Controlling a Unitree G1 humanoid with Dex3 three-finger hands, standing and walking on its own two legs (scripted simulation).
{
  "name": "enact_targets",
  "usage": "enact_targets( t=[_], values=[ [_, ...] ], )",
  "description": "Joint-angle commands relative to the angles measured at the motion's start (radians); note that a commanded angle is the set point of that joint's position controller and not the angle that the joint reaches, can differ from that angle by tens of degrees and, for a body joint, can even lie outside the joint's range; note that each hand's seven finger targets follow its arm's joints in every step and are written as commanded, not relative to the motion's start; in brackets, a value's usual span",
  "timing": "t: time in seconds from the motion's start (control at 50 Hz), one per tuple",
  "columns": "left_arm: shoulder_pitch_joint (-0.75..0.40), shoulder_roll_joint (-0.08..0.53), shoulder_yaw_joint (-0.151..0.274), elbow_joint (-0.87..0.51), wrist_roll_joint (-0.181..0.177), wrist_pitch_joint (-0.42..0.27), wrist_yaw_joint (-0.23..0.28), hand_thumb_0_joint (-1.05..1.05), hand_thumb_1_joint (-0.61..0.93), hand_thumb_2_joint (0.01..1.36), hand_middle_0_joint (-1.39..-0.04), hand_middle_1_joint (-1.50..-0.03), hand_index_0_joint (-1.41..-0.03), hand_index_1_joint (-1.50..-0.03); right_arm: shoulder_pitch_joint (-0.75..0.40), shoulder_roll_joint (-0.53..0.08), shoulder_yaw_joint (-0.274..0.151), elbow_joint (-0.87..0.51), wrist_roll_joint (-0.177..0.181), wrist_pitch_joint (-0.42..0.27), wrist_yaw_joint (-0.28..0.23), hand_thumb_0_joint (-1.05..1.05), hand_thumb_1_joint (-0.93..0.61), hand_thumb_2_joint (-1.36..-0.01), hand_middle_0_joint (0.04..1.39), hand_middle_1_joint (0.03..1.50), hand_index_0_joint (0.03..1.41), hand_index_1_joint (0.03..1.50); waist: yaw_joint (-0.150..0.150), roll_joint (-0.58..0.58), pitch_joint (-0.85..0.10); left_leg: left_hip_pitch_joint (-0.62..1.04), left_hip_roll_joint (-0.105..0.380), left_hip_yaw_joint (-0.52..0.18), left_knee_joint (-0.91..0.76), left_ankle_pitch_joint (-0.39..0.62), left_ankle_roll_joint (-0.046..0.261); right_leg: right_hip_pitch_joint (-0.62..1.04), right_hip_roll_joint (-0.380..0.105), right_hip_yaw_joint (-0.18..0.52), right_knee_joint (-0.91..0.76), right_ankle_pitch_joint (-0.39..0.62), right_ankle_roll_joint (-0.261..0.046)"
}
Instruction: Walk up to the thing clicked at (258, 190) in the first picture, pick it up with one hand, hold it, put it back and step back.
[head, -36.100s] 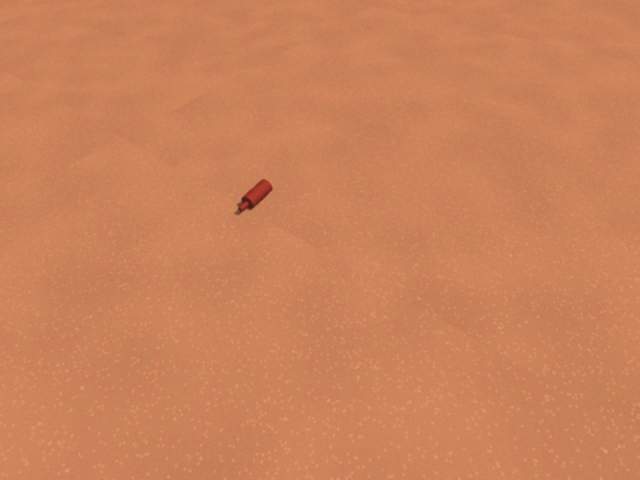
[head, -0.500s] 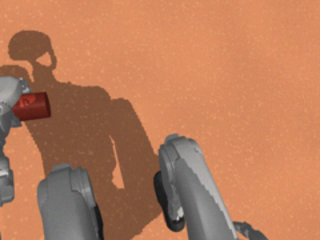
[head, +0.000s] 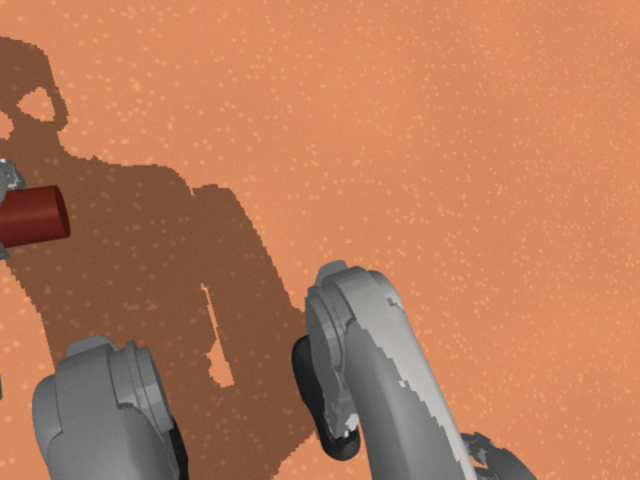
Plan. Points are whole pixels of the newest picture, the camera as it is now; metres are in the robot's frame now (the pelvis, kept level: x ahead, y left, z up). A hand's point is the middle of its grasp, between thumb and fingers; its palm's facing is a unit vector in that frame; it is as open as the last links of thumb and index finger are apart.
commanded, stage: rest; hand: left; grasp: from above
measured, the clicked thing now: out of the picture +0.48 +0.30 -0.24
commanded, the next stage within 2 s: open in 0.82 s
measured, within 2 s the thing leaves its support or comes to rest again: rests again in 1.24 s
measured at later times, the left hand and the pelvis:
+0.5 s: hand out of the picture +0.48 +0.27 -0.24, palm faces -0.47 -0.05 -0.88, open 9.5 cm; pelvis +0.00 +0.00 -0.01, yaw -3 degrees
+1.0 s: hand out of the picture +0.48 +0.28 -0.24, palm faces -0.47 -0.06 -0.88, open 9.6 cm; pelvis -0.01 +0.01 -0.01, yaw -4 degrees
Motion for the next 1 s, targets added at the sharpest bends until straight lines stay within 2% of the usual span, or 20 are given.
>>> enact_targets(
  t=[0.0,0.08,0.12,0.14,0.16,0.22,0.36,0.44,0.5,0.6,0.62,0.64,0.66,0.68,0.72,0.74,0.78,0.84,0.9,0.98],
  values=[
    [-0.347,0.257,0.025,-0.142,-0.037,-0.007,0.051,0.0,0.747,0.67,-1.092,-0.504,-1.101,-0.495,0.236,-0.294,-0.072,0.016,-0.001,-0.007,-0.009,0.0,-0.896,-0.894,0.2,0.3,0.2,0.3,-0.029,0.407,-0.699,0.535,-0.001,0.102,-0.239,0.247,0.033,0.37,0.029,-0.133,-0.209,0.261,-0.09],
    [-0.31,0.288,0.034,-0.149,-0.034,-0.016,0.053,0.0,0.754,0.656,-1.092,-0.51,-1.106,-0.496,0.225,-0.291,-0.056,0.008,-0.002,-0.01,-0.007,0.0,-0.896,-0.895,0.2,0.3,0.2,0.3,-0.014,0.425,-0.741,0.547,0.003,0.099,-0.226,0.289,0.031,0.426,0.034,-0.132,-0.195,0.301,-0.088],
    [-0.352,0.304,0.042,-0.165,-0.031,-0.026,0.057,0.0,0.765,0.668,-1.099,-0.519,-1.113,-0.506,0.231,-0.305,-0.051,0.006,-0.015,-0.016,-0.002,0.0,-0.898,-0.896,0.2,0.3,0.2,0.3,-0.044,0.42,-0.697,0.526,0.005,0.1,-0.199,0.288,0.031,0.411,0.034,-0.138,-0.198,0.3,-0.09],
    [-0.312,0.322,0.05,-0.165,-0.025,-0.028,0.062,0.0,0.743,0.683,-1.094,-0.517,-1.101,-0.512,0.232,-0.296,-0.045,0.007,-0.012,-0.014,-0.002,0.0,-0.899,-0.896,0.2,0.3,0.2,0.3,-0.02,0.436,-0.73,0.537,0.007,0.099,-0.215,0.3,0.031,0.451,0.038,-0.132,-0.199,0.317,-0.086],
    [-0.33,0.344,0.069,-0.184,-0.027,-0.031,0.069,0.0,0.766,0.689,-1.109,-0.519,-1.117,-0.513,0.228,-0.305,-0.049,0.003,-0.013,-0.014,-0.004,0.0,-0.898,-0.896,0.2,0.3,0.2,0.3,-0.032,0.426,-0.731,0.538,0.007,0.098,-0.201,0.311,0.032,0.444,0.037,-0.136,-0.192,0.331,-0.085],
    [-0.318,0.315,0.04,-0.141,-0.018,-0.034,0.08,0.0,0.77,0.671,-1.105,-0.521,-1.118,-0.509,0.219,-0.299,-0.035,0.009,-0.02,-0.015,0.002,0.0,-0.899,-0.896,0.2,0.3,0.2,0.3,-0.04,0.424,-0.71,0.511,0.012,0.097,-0.19,0.292,0.034,0.449,0.042,-0.132,-0.194,0.321,-0.086],
    [-0.327,0.341,0.041,-0.134,-0.001,-0.024,0.115,0.0,0.756,0.661,-1.086,-0.516,-1.102,-0.501,0.209,-0.322,-0.021,-0.001,-0.028,-0.029,0.007,0.0,-0.897,-0.897,0.2,0.3,0.2,0.3,-0.051,0.479,-0.681,0.562,0.014,0.081,-0.208,0.293,0.023,0.4,0.045,-0.159,-0.182,0.308,-0.092],
    [-0.342,0.318,0.015,-0.084,-0.01,-0.013,0.123,0.0,0.77,0.628,-1.082,-0.526,-1.11,-0.499,0.197,-0.322,-0.009,-0.004,-0.033,-0.041,0.016,0.0,-0.898,-0.897,0.2,0.3,0.2,0.3,-0.074,0.461,-0.63,0.518,0.016,0.079,-0.202,0.239,0.03,0.387,0.049,-0.161,-0.184,0.277,-0.088],
    [-0.334,0.335,0.021,-0.08,-0.021,-0.003,0.133,0.0,0.76,0.652,-1.08,-0.531,-1.102,-0.51,0.189,-0.329,-0.004,-0.007,-0.031,-0.047,0.013,0.0,-0.896,-0.897,0.2,0.3,0.2,0.3,-0.066,0.466,-0.635,0.522,0.017,0.07,-0.213,0.238,0.029,0.384,0.05,-0.168,-0.186,0.275,-0.087],
    [-0.356,0.312,-0.005,-0.067,-0.026,0.004,0.13,0.0,0.727,0.629,-1.048,-0.524,-1.074,-0.499,0.182,-0.337,0.003,-0.009,-0.03,-0.057,0.019,0.0,-0.896,-0.897,0.201,0.3,0.2,0.3,-0.09,0.479,-0.618,0.547,0.021,0.057,-0.209,0.271,0.023,0.367,0.048,-0.178,-0.171,0.302,-0.087],
    [-0.362,0.341,0.017,-0.081,-0.026,0.002,0.133,0.0,0.734,0.627,-1.048,-0.536,-1.078,-0.506,0.188,-0.345,0.005,-0.016,-0.037,-0.059,0.02,0.0,-0.896,-0.897,0.201,0.3,0.2,0.3,-0.091,0.485,-0.618,0.545,0.019,0.057,-0.211,0.276,0.022,0.377,0.047,-0.181,-0.174,0.306,-0.088],
    [-0.34,0.305,-0.009,-0.023,-0.023,0.009,0.125,0.0,0.738,0.622,-1.055,-0.528,-1.083,-0.5,0.185,-0.35,0.007,-0.011,-0.036,-0.062,0.022,0.0,-0.898,-0.898,0.201,0.3,0.2,0.3,-0.094,0.479,-0.575,0.54,0.019,0.055,-0.207,0.261,0.018,0.341,0.044,-0.184,-0.169,0.29,-0.091],
    [-0.371,0.372,0.043,-0.078,-0.027,-0.001,0.131,0.0,0.737,0.615,-1.054,-0.517,-1.081,-0.489,0.177,-0.361,0.002,-0.028,-0.04,-0.065,0.022,0.0,-0.896,-0.897,0.201,0.3,0.2,0.3,-0.101,0.478,-0.594,0.543,0.024,0.048,-0.208,0.269,0.019,0.366,0.046,-0.189,-0.173,0.296,-0.087],
    [-0.36,0.359,0.015,-0.069,-0.015,-0.002,0.127,0.0,0.717,0.613,-1.041,-0.522,-1.067,-0.497,0.174,-0.352,0.012,-0.031,-0.035,-0.066,0.022,0.0,-0.898,-0.898,0.201,0.3,0.2,0.3,-0.083,0.484,-0.6,0.54,0.022,0.054,-0.206,0.267,0.022,0.375,0.049,-0.178,-0.178,0.293,-0.09],
    [-0.364,0.334,0.009,-0.045,-0.016,-0.004,0.122,0.0,0.727,0.595,-1.036,-0.534,-1.072,-0.498,0.177,-0.359,0.018,-0.039,-0.043,-0.072,0.025,0.0,-0.898,-0.898,0.201,0.3,0.2,0.3,-0.111,0.45,-0.576,0.514,0.019,0.058,-0.187,0.257,0.027,0.384,0.047,-0.182,-0.182,0.296,-0.086],
    [-0.339,0.366,0.039,-0.032,-0.022,-0.005,0.123,0.0,0.709,0.602,-1.029,-0.527,-1.06,-0.496,0.185,-0.358,0.014,-0.031,-0.045,-0.072,0.026,0.0,-0.898,-0.898,0.201,0.3,0.2,0.3,-0.103,0.448,-0.568,0.501,0.02,0.058,-0.195,0.249,0.028,0.395,0.049,-0.183,-0.187,0.289,-0.084],
    [-0.343,0.372,0.036,-0.033,-0.016,-0.012,0.124,0.0,0.692,0.619,-1.025,-0.529,-1.049,-0.505,0.19,-0.364,0.017,-0.035,-0.045,-0.07,0.025,0.0,-0.898,-0.899,0.201,0.3,0.2,0.3,-0.103,0.453,-0.577,0.522,0.022,0.048,-0.204,0.256,0.023,0.387,0.05,-0.19,-0.187,0.287,-0.086],
    [-0.354,0.331,-0.004,-0.027,-0.01,-0.021,0.119,0.0,0.694,0.614,-1.014,-0.535,-1.043,-0.507,0.177,-0.361,0.028,-0.049,-0.052,-0.077,0.034,0.0,-0.897,-0.899,0.201,0.3,0.2,0.3,-0.121,0.466,-0.569,0.549,0.027,0.035,-0.212,0.258,0.019,0.379,0.053,-0.197,-0.178,0.29,-0.084],
    [-0.346,0.356,-0.007,0.0,-0.011,-0.025,0.121,0.0,0.694,0.582,-0.996,-0.555,-1.037,-0.514,0.164,-0.362,0.041,-0.057,-0.051,-0.081,0.035,0.0,-0.898,-0.899,0.201,0.3,0.2,0.3,-0.118,0.445,-0.553,0.512,0.025,0.04,-0.203,0.228,0.029,0.393,0.057,-0.195,-0.185,0.273,-0.08],
    [-0.344,0.352,-0.025,0.005,-0.014,-0.028,0.128,0.0,0.374,0.645,-0.759,-0.589,-0.78,-0.569,0.163,-0.362,0.048,-0.05,-0.049,-0.084,0.033,0.0,-0.891,-0.898,0.201,0.301,0.201,0.301,-0.112,0.45,-0.543,0.493,0.027,0.04,-0.21,0.203,0.028,0.392,0.06,-0.193,-0.19,0.254,-0.082]
  ],
)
